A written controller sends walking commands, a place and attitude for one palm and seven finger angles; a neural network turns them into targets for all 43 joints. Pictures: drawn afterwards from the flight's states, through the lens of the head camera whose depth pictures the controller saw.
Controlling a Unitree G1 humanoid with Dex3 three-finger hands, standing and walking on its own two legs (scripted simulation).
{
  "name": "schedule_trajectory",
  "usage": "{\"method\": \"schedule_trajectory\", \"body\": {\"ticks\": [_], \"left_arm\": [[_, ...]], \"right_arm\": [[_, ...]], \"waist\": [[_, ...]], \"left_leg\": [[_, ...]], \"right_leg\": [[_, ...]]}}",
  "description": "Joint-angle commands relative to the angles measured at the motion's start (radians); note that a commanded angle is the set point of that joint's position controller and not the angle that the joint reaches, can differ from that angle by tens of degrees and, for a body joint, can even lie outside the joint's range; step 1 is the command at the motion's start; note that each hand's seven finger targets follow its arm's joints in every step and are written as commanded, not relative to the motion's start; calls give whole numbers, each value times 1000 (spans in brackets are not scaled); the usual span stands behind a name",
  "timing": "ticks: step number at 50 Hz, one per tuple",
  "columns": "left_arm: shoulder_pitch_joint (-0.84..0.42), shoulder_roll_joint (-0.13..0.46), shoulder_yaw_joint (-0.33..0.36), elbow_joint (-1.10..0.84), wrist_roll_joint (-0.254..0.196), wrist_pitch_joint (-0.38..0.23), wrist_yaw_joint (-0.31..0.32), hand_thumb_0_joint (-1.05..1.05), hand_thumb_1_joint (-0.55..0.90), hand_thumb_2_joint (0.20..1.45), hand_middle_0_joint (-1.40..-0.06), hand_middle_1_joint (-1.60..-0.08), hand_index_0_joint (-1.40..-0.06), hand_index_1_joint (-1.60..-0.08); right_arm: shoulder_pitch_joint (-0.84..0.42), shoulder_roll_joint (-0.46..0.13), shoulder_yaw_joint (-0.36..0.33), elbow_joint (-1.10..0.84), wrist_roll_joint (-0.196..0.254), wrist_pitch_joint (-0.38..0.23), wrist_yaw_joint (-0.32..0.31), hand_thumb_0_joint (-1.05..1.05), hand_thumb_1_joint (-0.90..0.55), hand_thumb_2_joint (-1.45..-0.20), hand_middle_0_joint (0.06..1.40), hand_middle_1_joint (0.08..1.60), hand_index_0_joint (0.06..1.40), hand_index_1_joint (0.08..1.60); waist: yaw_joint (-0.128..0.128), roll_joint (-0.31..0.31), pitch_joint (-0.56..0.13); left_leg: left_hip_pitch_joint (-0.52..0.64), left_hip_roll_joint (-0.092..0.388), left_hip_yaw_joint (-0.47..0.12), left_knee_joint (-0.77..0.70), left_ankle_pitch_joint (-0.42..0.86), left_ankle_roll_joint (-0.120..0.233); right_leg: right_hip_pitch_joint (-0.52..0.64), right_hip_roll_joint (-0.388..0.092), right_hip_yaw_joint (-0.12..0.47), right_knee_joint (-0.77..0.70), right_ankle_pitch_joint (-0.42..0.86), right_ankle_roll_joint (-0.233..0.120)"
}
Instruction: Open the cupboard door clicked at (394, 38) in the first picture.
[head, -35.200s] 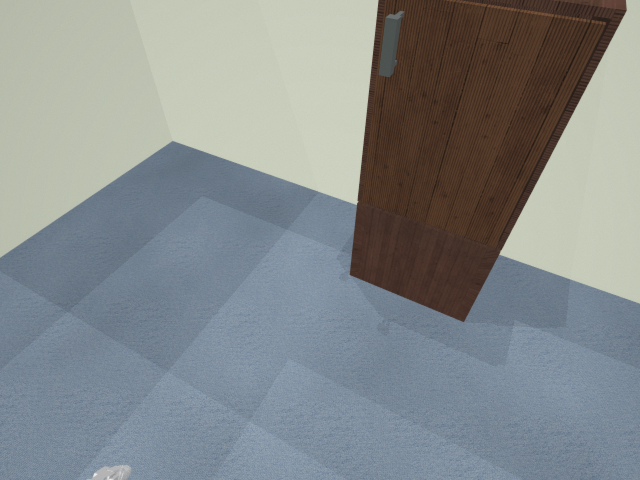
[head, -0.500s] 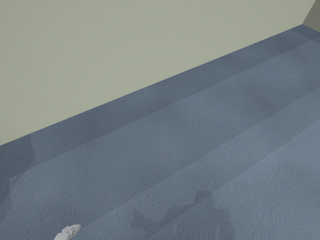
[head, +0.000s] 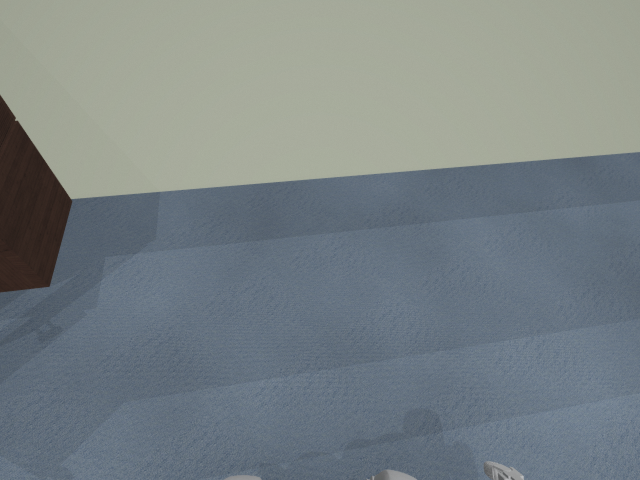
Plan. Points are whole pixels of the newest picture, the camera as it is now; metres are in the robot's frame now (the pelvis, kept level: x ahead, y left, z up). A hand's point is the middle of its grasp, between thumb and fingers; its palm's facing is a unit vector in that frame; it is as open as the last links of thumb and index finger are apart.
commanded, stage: turn to face it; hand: left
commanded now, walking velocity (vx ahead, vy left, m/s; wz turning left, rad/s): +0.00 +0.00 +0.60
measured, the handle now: out of the picture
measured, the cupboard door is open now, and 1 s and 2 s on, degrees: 43 43 43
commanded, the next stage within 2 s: take the last steps up to it in 1.46 s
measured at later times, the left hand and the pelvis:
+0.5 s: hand out of the picture +0.02 +0.16 -0.15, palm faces +0.32 -0.92 -0.23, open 7.4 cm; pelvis +0.02 -0.04 +0.02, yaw +18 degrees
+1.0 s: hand out of the picture +0.03 +0.18 -0.14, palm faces +0.57 -0.76 -0.30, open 7.4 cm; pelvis +0.06 -0.06 +0.00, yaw +36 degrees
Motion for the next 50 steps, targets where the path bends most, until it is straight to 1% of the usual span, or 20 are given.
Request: {"method": "schedule_trajectory", "body": {"ticks": [1, 7, 10, 12, 13, 15, 18, 23, 27, 28, 29, 30, 32, 35, 44, 45, 46, 47, 48, 50], "left_arm": [[-68, 68, 18, -114, 5, -31, -4, 0, 900, 900, -200, -300, -200, -300], [-25, 52, 12, -112, 0, -38, -5, 0, 900, 900, -200, -300, -200, -300], [88, 90, 25, -91, 2, -58, 1, 0, 900, 900, -200, -300, -200, -300], [112, 240, 52, -98, 20, -73, 17, 0, 900, 900, -200, -300, -200, -300], [84, 218, 41, -108, 12, -73, 21, 0, 900, 900, -200, -300, -200, -300], [-32, 127, 24, -128, 10, -73, 27, 0, 900, 900, -200, -300, -200, -300], [-37, 108, 12, -130, 12, -79, 22, 0, 900, 900, -200, -300, -200, -300], [58, 159, 30, -91, 17, -78, 18, 0, 900, 900, -200, -300, -200, -300], [51, 166, 39, -79, 6, -73, 10, 0, 900, 900, -200, -300, -200, -300], [33, 148, 37, -89, -4, -70, 6, 0, 900, 900, -200, -300, -200, -300], [16, 72, 23, -130, -12, -64, -2, 0, 900, 900, -200, -300, -200, -300], [-68, 55, 4, -164, -6, -52, 4, 0, 900, 900, -200, -300, -200, -300], [-115, 63, 12, -166, 3, -41, 9, 0, 900, 900, -200, -300, -200, -300], [-66, 63, 16, -118, 6, -32, -2, 0, 900, 900, -200, -300, -200, -300], [26, 59, 15, -108, -4, -52, 1, 0, 900, 900, -200, -300, -200, -300], [72, 101, 25, -102, 1, -62, 6, 0, 900, 900, -200, -300, -200, -300], [105, 193, 46, -99, 17, -74, 17, 0, 900, 900, -200, -300, -200, -300], [90, 243, 47, -109, 16, -72, 20, 0, 900, 900, -200, -300, -200, -300], [48, 203, 34, -118, 10, -72, 23, 0, 900, 900, -200, -300, -200, -300], [-55, 120, 17, -135, 9, -72, 27, 0, 900, 900, -200, -300, -200, -300]], "right_arm": [[28, -201, -50, -53, -4, -10, -33, 0, -900, -900, 200, 300, 200, 300], [18, -215, -58, -62, -8, -1, -28, 0, -900, -900, 200, 300, 200, 300], [-36, -192, -58, -82, 7, 3, -23, 0, -900, -900, 200, 300, 200, 300], [-40, -91, -46, -120, 16, 1, -14, 0, -900, -900, 200, 300, 200, 300], [-46, -131, -51, -113, 9, 6, -7, 0, -900, -900, 200, 300, 200, 300], [-7, -117, -59, -72, 5, 21, 1, 0, -900, -900, 200, 300, 200, 300], [-16, -81, -40, -61, 8, 28, 15, 0, -900, -900, 200, 300, 200, 300], [-84, -46, -21, -75, 16, 16, 21, 0, -900, -900, 200, 300, 200, 300], [9, -80, -25, -57, 13, -1, 14, 0, -900, -900, 200, 300, 200, 300], [75, -129, -39, -43, 9, -9, 10, 0, -900, -900, 200, 300, 200, 300], [149, -243, -70, -35, 1, -17, 1, 0, -900, -900, 200, 300, 200, 300], [216, -288, -79, -16, 6, -5, -12, 0, -900, -900, 200, 300, 200, 300], [170, -247, -68, -28, -2, -10, -27, 0, -900, -900, 200, 300, 200, 300], [50, -197, -46, -51, -3, -16, -35, 0, -900, -900, 200, 300, 200, 300], [-1, -202, -58, -66, 1, -1, -27, 0, -900, -900, 200, 300, 200, 300], [-15, -175, -56, -77, 10, -1, -23, 0, -900, -900, 200, 300, 200, 300], [2, -99, -48, -93, 18, -1, -18, 0, -900, -900, 200, 300, 200, 300], [-23, -105, -49, -107, 14, -1, -13, 0, -900, -900, 200, 300, 200, 300], [-17, -129, -50, -98, 8, 5, -6, 0, -900, -900, 200, 300, 200, 300], [12, -119, -59, -57, 3, 21, 3, 0, -900, -900, 200, 300, 200, 300]], "waist": [[-33, 286, -94], [-19, 246, -111], [43, 176, -131], [68, -283, -120], [49, -198, -92], [-18, -178, -69], [-23, -149, -79], [34, -114, -117], [-13, -105, -160], [-57, 10, -203], [-96, 326, -251], [-123, 349, -264], [-104, 230, -198], [-33, 273, -126], [15, 225, -144], [44, 145, -151], [54, -131, -166], [60, -261, -131], [34, -159, -99], [-26, -186, -59]], "left_leg": [[92, 240, -276, -263, 347, 139], [27, 196, -317, -235, 247, 130], [-114, 117, -287, -105, 165, 64], [-347, -83, -70, 375, -305, -53], [-327, -19, -133, 560, -294, -38], [-317, 24, -113, 652, -180, -52], [-254, 28, -42, 520, -139, -78], [-165, 4, 56, 197, -155, -76], [45, -15, 81, -102, 32, -49], [212, 39, 10, -183, 205, -20], [389, 318, -384, -212, 571, 121], [390, 414, -455, -201, 820, 224], [253, 359, -411, -237, 539, 224], [127, 239, -288, -250, 418, 146], [-30, 155, -323, -145, 317, 97], [-128, 99, -288, -64, 209, 50], [-310, -38, -144, 168, -82, -27], [-334, -61, -90, 442, -329, -52], [-320, -12, -139, 584, -281, -41], [-315, 28, -112, 669, -168, -58]], "right_leg": [[-135, 17, 94, 102, 96, 17], [56, 100, 47, -226, 93, 12], [299, 95, 55, -541, 282, 1], [372, -361, 536, -784, 307, -185], [261, -371, 486, -774, 281, -227], [224, -260, 321, -730, 385, -188], [251, -193, 111, -670, 607, -163], [369, -224, 49, -588, 771, -162], [317, -213, -31, -424, 797, -97], [195, -187, -75, -279, 698, -51], [-102, -34, -109, -31, 107, 29], [-186, 6, 2, 109, -160, 28], [-201, -7, 79, 176, -46, 19], [-141, 12, 105, 131, 97, 22], [218, 121, 38, -442, 235, 10], [345, 67, 91, -591, 293, -2], [463, -200, 380, -729, 293, -87], [348, -392, 530, -768, 380, -202], [261, -360, 443, -756, 331, -229], [215, -248, 287, -719, 434, -180]]}}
